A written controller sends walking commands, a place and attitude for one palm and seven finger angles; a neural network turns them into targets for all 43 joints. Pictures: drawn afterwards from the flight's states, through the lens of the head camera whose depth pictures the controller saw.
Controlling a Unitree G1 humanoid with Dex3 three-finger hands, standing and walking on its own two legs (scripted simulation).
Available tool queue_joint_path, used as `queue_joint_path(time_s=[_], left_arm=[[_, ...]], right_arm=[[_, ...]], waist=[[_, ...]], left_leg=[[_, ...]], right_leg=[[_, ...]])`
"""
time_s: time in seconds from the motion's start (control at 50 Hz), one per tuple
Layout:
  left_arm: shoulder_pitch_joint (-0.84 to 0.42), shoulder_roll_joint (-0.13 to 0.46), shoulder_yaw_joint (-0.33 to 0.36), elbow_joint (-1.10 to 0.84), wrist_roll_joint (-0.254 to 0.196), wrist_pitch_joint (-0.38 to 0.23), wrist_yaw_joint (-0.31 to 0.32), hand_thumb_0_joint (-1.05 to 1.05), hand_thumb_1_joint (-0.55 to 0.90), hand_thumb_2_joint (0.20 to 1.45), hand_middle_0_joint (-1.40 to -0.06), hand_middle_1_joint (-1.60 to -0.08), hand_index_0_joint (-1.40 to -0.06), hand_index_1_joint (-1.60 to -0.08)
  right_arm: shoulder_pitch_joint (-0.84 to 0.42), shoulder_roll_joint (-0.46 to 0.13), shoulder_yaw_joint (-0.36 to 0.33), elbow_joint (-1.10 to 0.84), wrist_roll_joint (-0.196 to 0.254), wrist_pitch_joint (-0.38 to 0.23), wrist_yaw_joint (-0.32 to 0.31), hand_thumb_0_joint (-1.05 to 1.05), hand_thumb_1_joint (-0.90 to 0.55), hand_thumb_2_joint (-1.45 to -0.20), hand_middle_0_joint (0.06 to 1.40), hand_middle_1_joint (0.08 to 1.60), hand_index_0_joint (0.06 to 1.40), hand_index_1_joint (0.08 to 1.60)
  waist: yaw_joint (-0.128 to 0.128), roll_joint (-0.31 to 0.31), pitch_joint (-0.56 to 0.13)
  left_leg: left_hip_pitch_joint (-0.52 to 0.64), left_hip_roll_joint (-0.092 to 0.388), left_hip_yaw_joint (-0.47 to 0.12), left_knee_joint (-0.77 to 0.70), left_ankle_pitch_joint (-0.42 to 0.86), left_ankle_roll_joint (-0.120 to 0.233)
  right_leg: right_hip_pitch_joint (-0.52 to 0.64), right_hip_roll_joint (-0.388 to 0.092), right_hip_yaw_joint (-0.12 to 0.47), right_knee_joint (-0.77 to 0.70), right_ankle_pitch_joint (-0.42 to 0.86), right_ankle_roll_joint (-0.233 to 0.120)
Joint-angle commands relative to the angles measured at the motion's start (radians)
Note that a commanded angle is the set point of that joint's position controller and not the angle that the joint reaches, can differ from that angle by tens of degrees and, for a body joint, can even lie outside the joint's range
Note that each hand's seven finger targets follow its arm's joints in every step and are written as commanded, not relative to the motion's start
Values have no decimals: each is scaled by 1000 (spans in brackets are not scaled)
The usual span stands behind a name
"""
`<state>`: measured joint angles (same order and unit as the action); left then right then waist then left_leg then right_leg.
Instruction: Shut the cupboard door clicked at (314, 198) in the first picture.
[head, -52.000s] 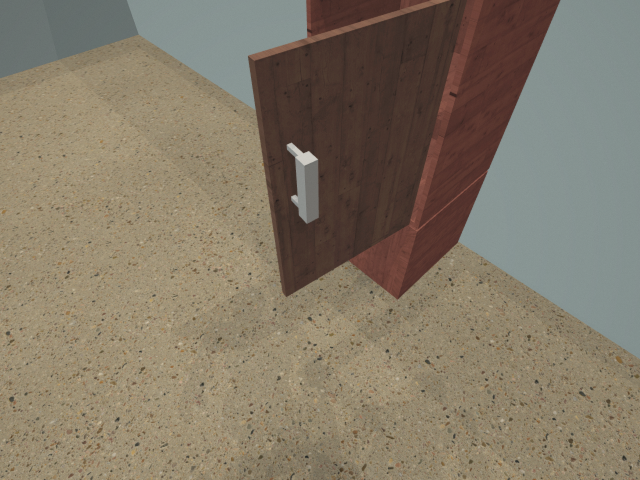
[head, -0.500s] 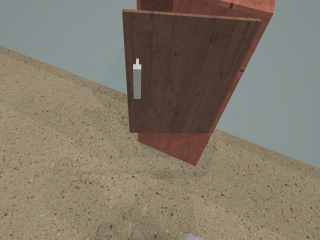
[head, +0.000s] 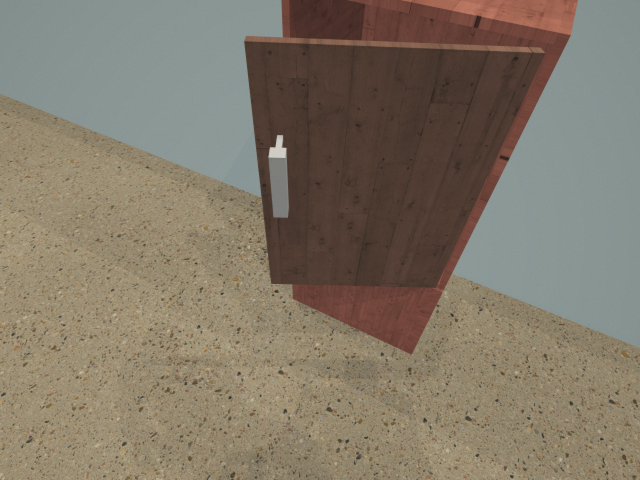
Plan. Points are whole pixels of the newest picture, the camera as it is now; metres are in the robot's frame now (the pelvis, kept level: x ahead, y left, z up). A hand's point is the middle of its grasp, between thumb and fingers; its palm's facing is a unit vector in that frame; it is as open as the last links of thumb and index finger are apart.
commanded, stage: shuffle to correct the standing spot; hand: left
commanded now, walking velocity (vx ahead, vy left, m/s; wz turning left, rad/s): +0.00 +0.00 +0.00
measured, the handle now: (280, 176) +0.58 +0.11 +0.03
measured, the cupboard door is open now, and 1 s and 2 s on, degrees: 27 27 27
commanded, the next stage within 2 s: come to a stop and stand still in 0.78 s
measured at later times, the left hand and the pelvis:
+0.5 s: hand out of the picture -0.01 +0.13 -0.19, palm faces +0.12 -0.98 -0.12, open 7.4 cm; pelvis +0.04 -0.02 -0.01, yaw +3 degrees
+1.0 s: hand (267, 445) +0.20 +0.09 -0.18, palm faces +0.06 -0.98 -0.20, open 7.3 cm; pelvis +0.14 -0.10 -0.01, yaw +2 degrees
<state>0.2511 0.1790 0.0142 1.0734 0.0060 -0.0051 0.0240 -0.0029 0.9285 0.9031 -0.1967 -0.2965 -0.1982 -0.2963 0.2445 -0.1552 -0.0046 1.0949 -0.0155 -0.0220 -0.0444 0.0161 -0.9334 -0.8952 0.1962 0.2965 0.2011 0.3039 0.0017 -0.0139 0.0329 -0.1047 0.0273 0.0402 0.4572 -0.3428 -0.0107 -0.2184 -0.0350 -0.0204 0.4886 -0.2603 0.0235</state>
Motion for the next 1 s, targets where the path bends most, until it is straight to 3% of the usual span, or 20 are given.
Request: queue_joint_path(time_s=[0.0,0.14,0.2,0.26,0.32,0.36,0.4,0.46,0.48,0.5,0.52,0.58,0.64,0.74,0.8,0.82,0.84,0.86,0.9,0.98], left_arm=[[57,72,3,-31,4,-15,6,0,900,900,-200,-300,-200,-300],[82,59,13,-25,14,3,-12,0,900,900,-200,-300,-200,-300],[89,48,20,-41,21,6,-22,0,900,900,-200,-300,-200,-300],[150,51,33,-37,19,-4,-28,0,900,900,-200,-300,-200,-300],[287,127,57,12,16,-19,-15,0,900,900,-200,-300,-200,-300],[325,108,53,22,21,-21,-2,0,900,900,-200,-300,-200,-300],[263,103,50,2,27,-18,7,0,900,900,-200,-300,-200,-300],[119,64,41,-38,12,-5,-5,0,900,900,-200,-300,-200,-300],[113,-6,30,-64,10,-1,-16,0,900,900,-200,-300,-200,-300],[67,4,32,-111,13,0,-18,0,900,900,-200,-300,-200,-300],[27,28,42,-129,29,1,-23,0,900,900,-200,-300,-200,-300],[49,18,47,-97,29,2,-34,0,900,900,-200,-300,-200,-300],[47,-13,40,-91,16,9,-44,0,900,900,-200,-300,-200,-300],[-18,-5,42,-113,15,4,-53,0,900,900,-200,-300,-200,-300],[84,60,57,-88,17,-11,-51,0,900,900,-200,-300,-200,-300],[168,126,71,-65,20,-18,-41,0,900,900,-200,-300,-200,-300],[246,221,89,-45,18,-17,-29,0,900,900,-200,-300,-200,-300],[256,221,85,-51,16,-8,-18,0,900,900,-200,-300,-200,-300],[119,133,69,-79,18,-6,3,0,900,900,-200,-300,-200,-300],[-5,108,42,-104,24,-19,16,0,900,900,-200,-300,-200,-300]], right_arm=[[86,-87,-7,-8,5,0,1,0,-900,-900,200,300,200,300],[97,-116,-15,-3,-6,8,5,0,-900,-900,200,300,200,300],[111,-131,-27,-11,-9,11,1,0,-900,-900,200,300,200,300],[116,-123,-32,-22,-11,2,-4,0,-900,-900,200,300,200,300],[86,-44,-21,-53,-3,-9,-2,0,-900,-900,200,300,200,300],[-12,-39,-22,-88,4,-14,0,0,-900,-900,200,300,200,300],[0,-18,-20,-86,7,-17,12,0,-900,-900,200,300,200,300],[215,-1,-22,-6,-6,-17,11,0,-900,-900,200,300,200,300],[305,-92,-46,20,-19,-22,3,0,-900,-900,200,300,200,300],[363,-170,-61,7,-29,-16,-6,0,-900,-900,200,300,200,300],[313,-178,-62,-9,-27,-12,-7,0,-900,-900,200,300,200,300],[180,-99,-36,-47,-21,-37,-11,0,-900,-900,200,300,200,300],[171,-129,-44,-51,-22,-46,-12,0,-900,-900,200,300,200,300],[154,-164,-67,-52,-25,-19,-2,0,-900,-900,200,300,200,300],[151,-149,-69,-52,-19,-7,6,0,-900,-900,200,300,200,300],[161,-113,-61,-60,-10,-8,13,0,-900,-900,200,300,200,300],[152,-42,-46,-94,2,-6,15,0,-900,-900,200,300,200,300],[87,-71,-44,-124,5,6,5,0,-900,-900,200,300,200,300],[45,-64,-44,-124,-1,4,9,0,-900,-900,200,300,200,300],[126,20,-18,-60,6,12,18,0,-900,-900,200,300,200,300]], waist=[[-4,6,-15],[-6,74,91],[-8,104,153],[13,71,90],[56,-265,-2],[86,-202,14],[44,-114,-1],[-70,-40,19],[-98,231,46],[-122,293,84],[-100,156,131],[-26,160,127],[-14,143,18],[-34,197,24],[19,99,-20],[60,-68,-84],[84,-347,-153],[108,-327,-141],[52,-227,-43],[-23,-55,-73]], left_leg=[[-32,75,-34,-71,376,25],[-94,121,-97,-137,18,70],[-126,161,-148,-157,-26,99],[-144,141,-111,-50,88,95],[-355,-12,91,305,-92,28],[-472,14,42,510,-291,29],[-417,40,20,411,-283,39],[14,17,67,5,61,37],[105,235,-263,-144,-46,101],[47,451,-553,-291,-71,212],[-31,472,-559,-301,-68,267],[-77,359,-302,-237,308,222],[-2,289,-99,-168,568,185],[-73,251,-27,-121,424,130],[-160,189,12,57,291,67],[-316,121,85,231,138,31],[-470,5,145,490,-287,0],[-506,22,52,667,-395,10],[-501,79,-4,736,-279,16],[-190,25,36,227,-62,-19]], right_leg=[[76,-72,41,-44,393,-48],[-36,-17,-16,1,-34,-54],[-95,5,-39,54,-66,-59],[-17,-13,-6,38,22,-77],[232,-201,238,-105,323,-178],[265,-285,306,-127,545,-306],[212,-270,243,-86,463,-295],[-154,-110,63,37,33,-159],[-360,-1,-21,273,-169,-90],[-457,30,-36,496,-314,-68],[-483,-19,31,612,-279,-75],[-458,-64,47,685,-121,-45],[-364,-55,-9,525,-87,-24],[-172,-1,-119,188,-13,-23],[80,18,-127,-26,102,-33],[277,-106,7,-45,175,-77],[380,-324,260,-130,283,-186],[293,-370,326,-183,241,-274],[137,-335,266,-170,297,-286],[-8,-223,56,-70,555,-202]])
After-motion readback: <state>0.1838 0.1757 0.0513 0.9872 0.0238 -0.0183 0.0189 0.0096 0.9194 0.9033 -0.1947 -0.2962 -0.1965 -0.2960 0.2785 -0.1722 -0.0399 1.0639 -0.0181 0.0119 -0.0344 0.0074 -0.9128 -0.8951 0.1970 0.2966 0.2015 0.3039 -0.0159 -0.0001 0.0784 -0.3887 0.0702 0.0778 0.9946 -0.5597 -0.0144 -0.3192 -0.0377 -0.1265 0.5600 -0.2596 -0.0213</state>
